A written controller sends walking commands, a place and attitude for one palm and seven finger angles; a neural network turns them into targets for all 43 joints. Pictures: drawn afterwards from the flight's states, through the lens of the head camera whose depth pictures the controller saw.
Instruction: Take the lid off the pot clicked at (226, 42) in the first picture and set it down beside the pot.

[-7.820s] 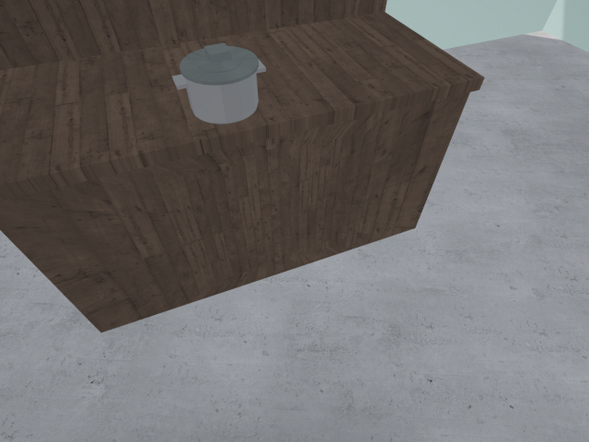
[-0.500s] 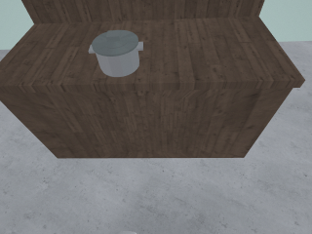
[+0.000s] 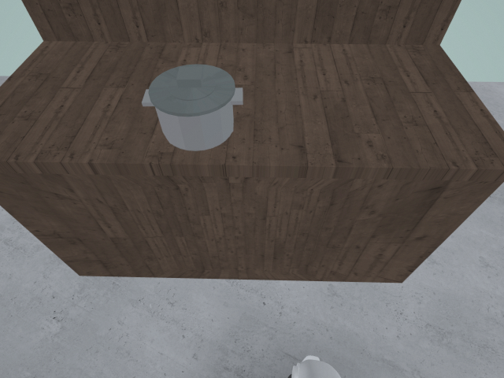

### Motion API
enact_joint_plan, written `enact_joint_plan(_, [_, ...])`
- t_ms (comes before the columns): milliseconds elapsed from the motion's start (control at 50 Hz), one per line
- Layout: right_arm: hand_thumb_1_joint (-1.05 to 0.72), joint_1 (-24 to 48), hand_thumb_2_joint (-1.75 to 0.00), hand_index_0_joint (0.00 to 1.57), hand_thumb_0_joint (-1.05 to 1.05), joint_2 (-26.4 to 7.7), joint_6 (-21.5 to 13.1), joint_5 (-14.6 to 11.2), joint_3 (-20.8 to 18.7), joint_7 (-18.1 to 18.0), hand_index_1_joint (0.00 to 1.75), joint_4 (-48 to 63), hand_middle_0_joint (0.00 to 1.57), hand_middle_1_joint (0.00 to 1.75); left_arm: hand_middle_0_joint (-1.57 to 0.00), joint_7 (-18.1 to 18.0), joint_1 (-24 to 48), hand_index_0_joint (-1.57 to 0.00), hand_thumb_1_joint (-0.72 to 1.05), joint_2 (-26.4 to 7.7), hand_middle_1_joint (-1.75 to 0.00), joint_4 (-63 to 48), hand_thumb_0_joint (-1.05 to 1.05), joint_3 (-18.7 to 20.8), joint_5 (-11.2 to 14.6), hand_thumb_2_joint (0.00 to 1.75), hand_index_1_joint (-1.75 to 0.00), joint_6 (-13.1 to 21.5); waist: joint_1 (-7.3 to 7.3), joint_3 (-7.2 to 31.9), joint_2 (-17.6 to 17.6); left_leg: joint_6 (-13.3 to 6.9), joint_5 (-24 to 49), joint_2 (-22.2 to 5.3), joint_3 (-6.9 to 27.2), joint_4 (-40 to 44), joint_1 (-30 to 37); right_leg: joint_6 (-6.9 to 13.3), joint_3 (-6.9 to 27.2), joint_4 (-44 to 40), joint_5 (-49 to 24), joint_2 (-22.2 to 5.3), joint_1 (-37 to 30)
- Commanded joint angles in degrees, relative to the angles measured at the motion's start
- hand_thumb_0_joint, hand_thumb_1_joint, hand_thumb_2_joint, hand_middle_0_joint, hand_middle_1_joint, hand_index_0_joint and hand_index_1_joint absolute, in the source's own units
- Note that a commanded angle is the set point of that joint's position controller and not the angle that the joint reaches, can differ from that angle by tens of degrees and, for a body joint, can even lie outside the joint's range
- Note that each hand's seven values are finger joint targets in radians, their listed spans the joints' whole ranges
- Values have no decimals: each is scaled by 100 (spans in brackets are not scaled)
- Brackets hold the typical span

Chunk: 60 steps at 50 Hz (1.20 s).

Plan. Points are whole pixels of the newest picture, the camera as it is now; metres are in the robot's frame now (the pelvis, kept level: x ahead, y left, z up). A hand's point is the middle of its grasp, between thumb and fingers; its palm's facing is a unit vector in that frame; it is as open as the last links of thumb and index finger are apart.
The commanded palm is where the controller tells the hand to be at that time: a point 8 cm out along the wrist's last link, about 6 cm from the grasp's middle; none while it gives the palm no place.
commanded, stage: take the last steps up to it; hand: left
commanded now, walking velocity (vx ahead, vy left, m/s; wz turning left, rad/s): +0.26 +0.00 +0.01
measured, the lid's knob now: (190, 77) +0.67 +0.16 +0.11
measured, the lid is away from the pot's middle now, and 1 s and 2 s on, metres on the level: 0.01 0.01 0.01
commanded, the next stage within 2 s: come to a stop and stand still in 0.24 s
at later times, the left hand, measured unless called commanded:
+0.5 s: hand (163, 358) +0.18 +0.18 -0.17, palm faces +0.08 -0.98 -0.21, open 7.3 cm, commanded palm none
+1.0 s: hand (179, 343) +0.20 +0.15 -0.15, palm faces +0.00 -0.95 -0.30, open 7.4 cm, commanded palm none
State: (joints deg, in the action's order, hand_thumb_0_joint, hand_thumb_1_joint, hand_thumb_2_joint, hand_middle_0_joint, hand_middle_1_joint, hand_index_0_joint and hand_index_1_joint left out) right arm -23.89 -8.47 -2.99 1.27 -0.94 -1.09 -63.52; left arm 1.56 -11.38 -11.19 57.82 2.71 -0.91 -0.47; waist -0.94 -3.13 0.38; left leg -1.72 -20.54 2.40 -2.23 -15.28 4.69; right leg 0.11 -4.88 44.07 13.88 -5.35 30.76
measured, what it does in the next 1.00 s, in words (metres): walks ahead: right foot, then left foot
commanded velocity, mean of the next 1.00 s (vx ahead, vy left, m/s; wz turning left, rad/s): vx -0.03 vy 0.03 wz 0.01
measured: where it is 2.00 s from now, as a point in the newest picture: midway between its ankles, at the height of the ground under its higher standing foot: outside the picture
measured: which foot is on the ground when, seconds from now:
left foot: down 0.00-0.08, up 0.10-0.44, down 0.46-0.82, up 0.84-1.00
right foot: up 0.00-0.04, down 0.06-0.52, up 0.54-0.82, down 0.84-1.00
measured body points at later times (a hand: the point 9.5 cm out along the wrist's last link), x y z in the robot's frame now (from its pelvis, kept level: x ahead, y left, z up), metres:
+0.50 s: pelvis +0.18 +0.00 +0.00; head +0.20 +0.00 +0.45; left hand +0.18 +0.23 -0.16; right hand +0.28 -0.23 -0.14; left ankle +0.24 +0.12 -0.73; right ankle +0.13 -0.11 -0.73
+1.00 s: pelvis +0.16 -0.05 +0.01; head +0.18 -0.09 +0.45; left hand +0.20 +0.20 -0.12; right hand +0.21 -0.31 -0.16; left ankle +0.15 +0.10 -0.67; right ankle +0.16 -0.15 -0.73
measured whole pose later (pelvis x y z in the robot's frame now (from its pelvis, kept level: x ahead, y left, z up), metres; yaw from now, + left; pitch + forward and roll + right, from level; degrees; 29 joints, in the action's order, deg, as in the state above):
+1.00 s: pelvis +0.16 -0.05 +0.01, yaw -3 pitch -1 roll +3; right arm -10.3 -14.6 3.9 0.8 -4.7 -0.2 -58.6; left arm -1.5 -14.8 -9.8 57.3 1.6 -1.4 -1.0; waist 1.0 -2.8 -2.2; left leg 1.9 -24.6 1.0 0.3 -54.5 -23.4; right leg 1.2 0.3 30.8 16.1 -2.5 14.3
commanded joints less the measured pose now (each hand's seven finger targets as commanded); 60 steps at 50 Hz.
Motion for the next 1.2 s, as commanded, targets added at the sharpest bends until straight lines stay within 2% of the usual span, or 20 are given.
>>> enact_joint_plan(0, [-90,-103,-90,20,0,-1038,-111,-5,-210,-90,30,107,20,30,-20,0,-182,-20,90,-366,-30,-399,0,107,7,90,-30,272,286,-135,-473,-712,3972,-1461,443,-745,-714,214,-291,-996,-185,366,-1263])
enact_joint_plan(20, [-90,-54,-90,20,0,-1017,-116,-46,-201,-75,30,83,20,30,-20,-29,-1045,-20,90,-547,-30,-110,0,166,-20,90,-30,328,649,297,-203,-519,3927,-1192,251,-1782,-1126,281,-257,-1282,-519,448,-2483])
enact_joint_plan(40, [-90,-193,-90,20,0,-816,-133,-112,-191,-26,30,141,20,30,-20,-100,-1886,-20,90,-965,-30,141,0,288,-70,90,-30,422,915,958,589,-269,2667,-687,-45,-3430,-2230,682,1056,-1502,-766,-505,-3952])
enact_joint_plan(60, [-90,-558,-90,20,0,-538,-129,-158,-166,-23,30,288,20,30,-20,-167,-2243,-20,90,-1550,-30,191,0,387,-13,90,-30,434,754,1514,1623,-28,-1109,37,-110,-5447,-3354,1432,3515,-2483,-1523,-2214,-4561])
enact_joint_plan(80, [-90,-91,-90,20,0,-697,-85,-161,-200,-24,30,300,20,30,-20,-183,-1894,-20,90,-1490,-30,138,0,405,78,90,-30,407,799,1366,1234,-130,-1159,-291,519,-6110,-3401,1562,3644,-2902,-495,-2167,-3782])
enact_joint_plan(140, [-90,464,-90,20,0,-457,28,-22,-180,62,30,420,20,30,-20,-254,-562,-20,90,-645,-30,-196,0,171,22,90,-30,415,238,125,74,-37,-40,-863,500,-5793,-3503,1257,2000,-3186,-38,-1524,-1817])
enact_joint_plan(200, [-90,96,-90,20,0,-201,189,3,-161,91,30,341,20,30,-20,-256,-330,-20,90,-491,-30,-204,0,122,-26,90,-30,448,-79,207,426,180,104,-860,136,-4638,-2914,1000,861,-3241,-863,-1116,-1234])
enact_joint_plan(380, [-90,978,-90,20,0,-193,63,-55,-58,71,30,525,20,30,-20,-290,-599,-20,90,-560,-30,151,0,72,25,90,-30,366,130,359,597,407,1298,-474,-166,-1512,-1989,665,362,-2376,-2982,-636,-2187])
enact_joint_plan(440, [-90,765,-90,20,0,-785,41,-58,-136,-5,30,426,20,30,-20,-394,-909,-20,90,-254,-30,185,0,-58,60,90,-30,217,109,684,-293,35,4895,-1399,563,-1052,-629,46,212,-1642,-1236,-92,-1598])
enact_joint_plan(520, [-90,918,-90,20,0,-1076,253,-86,-231,-210,30,471,20,30,-20,-455,-1028,-20,90,-512,-30,141,0,14,75,90,-30,-43,56,535,-1544,-810,7260,-2293,1196,-639,-677,-175,359,274,1927,298,-1209])
enact_joint_plan(640, [-90,1549,-90,20,0,-1176,453,-19,-428,-206,30,891,20,30,-20,-383,-767,-20,90,-489,-30,-189,0,218,54,90,-30,-185,93,1015,-918,-890,5529,-2149,695,-891,-644,-243,776,1823,1697,401,-413])
enact_joint_plan(760, [-90,1928,-90,20,0,-1131,496,-19,-450,-63,30,1032,20,30,-20,-338,-1244,-20,90,-390,-30,-143,0,158,14,90,-30,-88,374,979,-849,-413,2552,-1689,566,-1190,-1811,-135,269,-1157,330,345,-1989])
enact_joint_plan(780, [-90,1829,-90,20,0,-896,504,-78,-416,-22,30,1020,20,30,-20,-364,-1299,-20,90,-566,-30,-105,0,145,-41,90,-30,-32,406,848,-82,-89,1249,-1189,345,-1720,-2210,-123,558,-2186,-352,121,-2277])
enact_joint_plan(800, [-90,1630,-90,20,0,-457,530,-127,-345,26,30,1077,20,30,-20,-393,-956,-20,90,-1020,-30,-183,0,146,-104,90,-30,44,195,440,1403,315,-479,-392,-109,-2424,-2907,315,2077,-2751,-737,-1039,-2028])
enact_joint_plan(820, [-90,1769,-90,20,0,-558,609,-101,-358,46,30,1157,20,30,-20,-367,-715,-20,90,-1275,-30,-381,0,121,-81,90,-30,22,303,285,1359,341,-1227,-312,209,-3104,-2669,912,2573,-3086,-251,-1681,-1167])
enact_joint_plan(860, [-90,1799,-90,20,0,-705,669,-54,-380,60,30,1132,20,30,-20,-381,-465,-20,90,-1370,-30,-416,0,196,-78,90,-30,77,247,75,1332,268,-1012,-298,620,-3956,-3016,1098,2984,-3168,69,-1636,-1043])
enact_joint_plan(900, [-90,1508,-90,20,0,-834,584,-43,-393,101,30,891,20,30,-20,-376,-196,-20,90,-1139,-30,-437,0,150,-58,90,-30,84,113,-56,852,316,-453,-332,553,-4327,-3184,989,2225,-2831,-752,-1229,-1447])
enact_joint_plan(1100, [-90,1411,-90,20,0,-704,492,-111,-262,71,30,948,20,30,-20,-445,-843,-20,90,-1250,-30,-242,0,240,-71,90,-30,75,494,516,966,452,-567,-212,233,-2844,-2841,1130,1910,-2416,-2547,-1294,-2785])
enact_joint_plan(1160, [-90,1015,-90,20,0,-599,450,-115,-230,53,30,811,20,30,-20,-423,-527,-20,90,-1246,-30,-228,0,221,-60,90,-30,35,286,526,1041,385,-15,-151,79,-1638,-1921,890,1728,-2410,-1704,-1077,-2191])
enact_joint_plan(1180, [-90,808,-90,20,0,-889,315,-85,-229,51,30,1080,20,30,-20,-633,-598,-20,90,-1100,-30,-163,0,73,-116,90,-30,195,-109,745,196,410,175,-162,-130,-1530,-1677,582,1726,-1552,-3238,-1001,-2290])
